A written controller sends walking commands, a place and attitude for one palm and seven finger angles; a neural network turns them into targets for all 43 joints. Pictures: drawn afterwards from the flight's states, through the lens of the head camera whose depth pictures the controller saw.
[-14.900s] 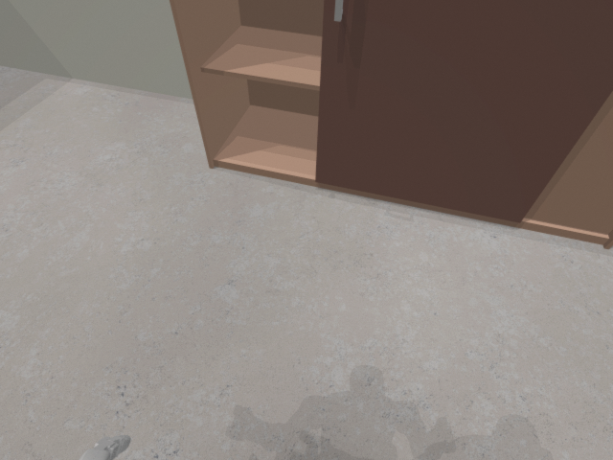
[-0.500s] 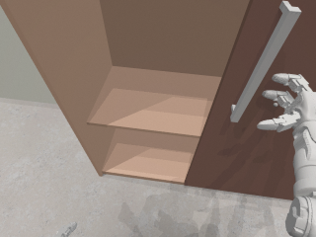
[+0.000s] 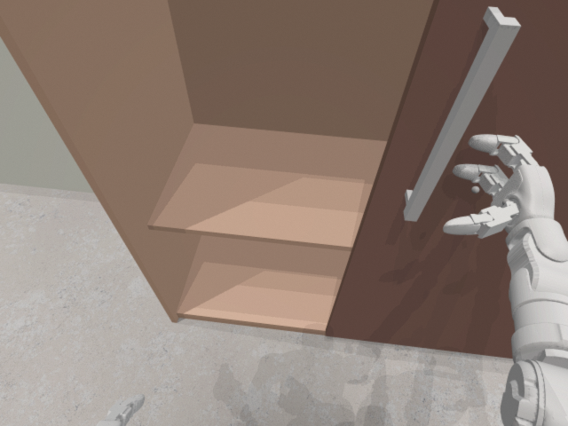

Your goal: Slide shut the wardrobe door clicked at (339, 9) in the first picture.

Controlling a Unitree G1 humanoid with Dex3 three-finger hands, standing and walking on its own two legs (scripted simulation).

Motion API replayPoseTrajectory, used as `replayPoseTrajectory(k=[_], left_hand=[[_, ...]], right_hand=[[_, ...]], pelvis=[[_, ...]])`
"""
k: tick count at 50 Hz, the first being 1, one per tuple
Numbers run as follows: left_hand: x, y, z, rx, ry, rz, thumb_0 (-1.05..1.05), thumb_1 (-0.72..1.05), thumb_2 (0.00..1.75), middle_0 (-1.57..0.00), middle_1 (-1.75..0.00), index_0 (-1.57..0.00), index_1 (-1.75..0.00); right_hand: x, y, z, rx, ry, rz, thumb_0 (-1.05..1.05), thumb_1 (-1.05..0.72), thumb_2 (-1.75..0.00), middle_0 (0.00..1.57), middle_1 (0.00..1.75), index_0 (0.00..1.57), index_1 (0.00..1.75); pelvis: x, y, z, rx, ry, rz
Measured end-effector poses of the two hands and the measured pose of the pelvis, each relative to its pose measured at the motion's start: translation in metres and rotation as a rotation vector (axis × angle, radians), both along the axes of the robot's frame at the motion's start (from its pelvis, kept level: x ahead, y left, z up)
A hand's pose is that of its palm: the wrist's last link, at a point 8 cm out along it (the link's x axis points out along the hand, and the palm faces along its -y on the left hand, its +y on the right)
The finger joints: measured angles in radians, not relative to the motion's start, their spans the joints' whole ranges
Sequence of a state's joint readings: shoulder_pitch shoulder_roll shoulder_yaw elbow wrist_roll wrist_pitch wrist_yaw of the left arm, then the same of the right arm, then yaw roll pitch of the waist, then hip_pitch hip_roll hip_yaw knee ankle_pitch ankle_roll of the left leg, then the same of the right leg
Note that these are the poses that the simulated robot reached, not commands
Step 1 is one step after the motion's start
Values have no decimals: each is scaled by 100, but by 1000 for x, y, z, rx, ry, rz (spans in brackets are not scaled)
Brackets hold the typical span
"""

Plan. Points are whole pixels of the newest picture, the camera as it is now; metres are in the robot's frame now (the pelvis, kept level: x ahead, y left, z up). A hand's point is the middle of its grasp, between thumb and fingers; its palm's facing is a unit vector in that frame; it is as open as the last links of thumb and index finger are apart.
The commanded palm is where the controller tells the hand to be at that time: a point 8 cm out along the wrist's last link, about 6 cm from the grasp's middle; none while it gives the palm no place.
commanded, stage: feel for the door with the fingertips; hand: right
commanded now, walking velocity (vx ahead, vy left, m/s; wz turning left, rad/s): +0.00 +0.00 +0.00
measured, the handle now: (443, 135) +0.48 -0.16 +0.18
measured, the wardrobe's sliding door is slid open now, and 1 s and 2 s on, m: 0.53 0.53 0.53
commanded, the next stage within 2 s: slide the fingers in behind the handle in 0.34 s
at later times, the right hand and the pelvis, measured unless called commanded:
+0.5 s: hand (448, 184) +0.43 -0.17 +0.13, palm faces +0.02 +1.00 -0.02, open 13.7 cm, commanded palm +0.41 -0.23 +0.13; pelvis +0.00 +0.01 +0.00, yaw +0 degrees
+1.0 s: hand (444, 191) +0.42 -0.17 +0.13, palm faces +0.01 +1.00 -0.01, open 14.0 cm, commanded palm +0.40 -0.22 +0.13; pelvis +0.00 +0.01 +0.00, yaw +1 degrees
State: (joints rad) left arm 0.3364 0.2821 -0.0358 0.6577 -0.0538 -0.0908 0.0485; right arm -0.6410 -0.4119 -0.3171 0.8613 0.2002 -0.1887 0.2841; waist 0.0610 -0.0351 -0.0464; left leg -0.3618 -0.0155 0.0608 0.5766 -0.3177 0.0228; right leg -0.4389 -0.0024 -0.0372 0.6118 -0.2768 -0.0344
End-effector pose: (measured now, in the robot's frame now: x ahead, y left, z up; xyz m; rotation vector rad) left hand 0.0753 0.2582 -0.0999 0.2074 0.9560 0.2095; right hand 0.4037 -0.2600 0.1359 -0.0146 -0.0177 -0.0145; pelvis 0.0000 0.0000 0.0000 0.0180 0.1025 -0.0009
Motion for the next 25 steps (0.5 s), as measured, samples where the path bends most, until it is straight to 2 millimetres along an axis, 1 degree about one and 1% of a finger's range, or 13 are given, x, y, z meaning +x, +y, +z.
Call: replayPoseTrajectory(k=[9,15,20,25], left_hand=[[4,2,0,-5,-9,-2,1,90,90,-20,-30,-20,-30],[5,2,-1,-18,-19,0,1,90,90,-20,-30,-20,-30],[2,3,-2,-21,-17,7,1,90,90,-20,-30,-20,-30],[-6,7,-5,-17,8,9,1,90,90,-20,-30,-20,-30]], right_hand=[[1,22,-5,5,9,7,-1,50,-30,30,120,30,120],[3,37,-4,8,2,3,-1,50,-30,30,120,30,120],[7,36,-4,-6,12,-9,-1,50,-30,33,121,32,122],[9,33,-3,-7,21,-7,-1,50,-30,36,123,35,124]], pelvis=[[0,1,0,-2,-4,-1],[-1,4,0,-5,-9,5],[-2,8,0,-7,-10,7],[-4,11,0,-6,-5,3]])
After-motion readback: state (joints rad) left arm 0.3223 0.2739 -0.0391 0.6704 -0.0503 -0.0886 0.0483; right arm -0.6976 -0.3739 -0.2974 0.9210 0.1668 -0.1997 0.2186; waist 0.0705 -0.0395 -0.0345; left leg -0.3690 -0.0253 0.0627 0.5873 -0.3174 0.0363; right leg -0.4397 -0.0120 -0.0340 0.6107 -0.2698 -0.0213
